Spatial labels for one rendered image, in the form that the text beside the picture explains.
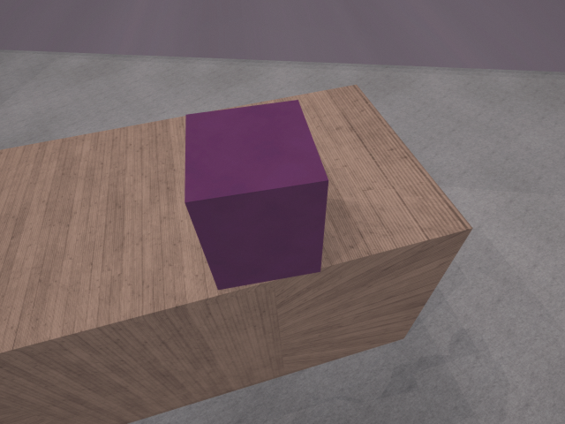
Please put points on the pedestal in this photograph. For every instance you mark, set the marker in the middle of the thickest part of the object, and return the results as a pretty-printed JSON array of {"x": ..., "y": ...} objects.
[{"x": 109, "y": 312}]

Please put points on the carton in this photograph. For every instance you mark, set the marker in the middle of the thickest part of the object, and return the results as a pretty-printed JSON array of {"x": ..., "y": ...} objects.
[{"x": 256, "y": 191}]

